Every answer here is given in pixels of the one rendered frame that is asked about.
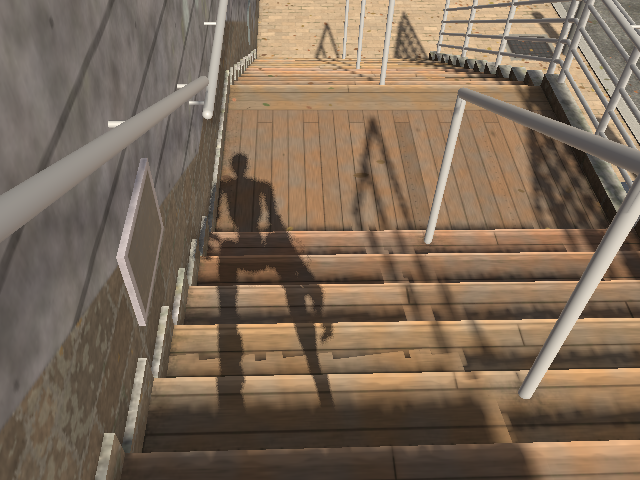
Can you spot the stairs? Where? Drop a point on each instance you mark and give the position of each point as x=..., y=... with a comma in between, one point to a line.
x=338, y=71
x=371, y=355

